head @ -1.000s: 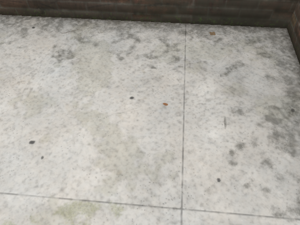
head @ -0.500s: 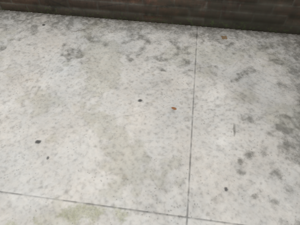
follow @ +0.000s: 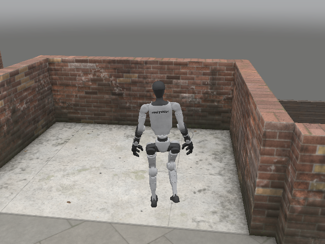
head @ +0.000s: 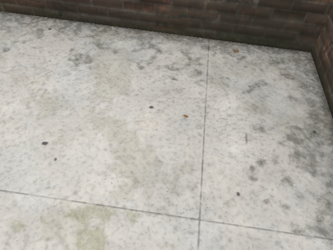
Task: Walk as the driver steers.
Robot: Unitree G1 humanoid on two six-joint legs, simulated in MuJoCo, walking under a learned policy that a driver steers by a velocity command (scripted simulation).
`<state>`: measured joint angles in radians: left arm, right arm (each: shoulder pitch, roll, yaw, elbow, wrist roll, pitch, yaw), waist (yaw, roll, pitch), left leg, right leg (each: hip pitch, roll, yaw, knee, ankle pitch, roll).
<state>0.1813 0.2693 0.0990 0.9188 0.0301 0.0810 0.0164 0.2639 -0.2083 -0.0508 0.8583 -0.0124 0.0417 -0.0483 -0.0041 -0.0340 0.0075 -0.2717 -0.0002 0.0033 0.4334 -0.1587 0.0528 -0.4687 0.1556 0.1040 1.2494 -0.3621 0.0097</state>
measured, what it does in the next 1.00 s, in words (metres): walks ahead: right foot, then left foot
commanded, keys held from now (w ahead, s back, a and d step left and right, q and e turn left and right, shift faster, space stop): w+shift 0.44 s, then shift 0.36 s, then e+shift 0.20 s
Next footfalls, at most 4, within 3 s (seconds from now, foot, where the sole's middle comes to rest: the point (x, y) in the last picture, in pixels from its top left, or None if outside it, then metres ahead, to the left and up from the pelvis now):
0.18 right None -0.12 -0.07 -0.78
0.62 left None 0.28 0.14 -0.78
1.16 right None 0.31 -0.04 -0.78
1.66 left None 0.41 0.12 -0.78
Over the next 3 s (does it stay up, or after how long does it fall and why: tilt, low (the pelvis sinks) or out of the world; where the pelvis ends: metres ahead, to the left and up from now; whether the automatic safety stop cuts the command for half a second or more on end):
stays up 1.09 -0.12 -0.04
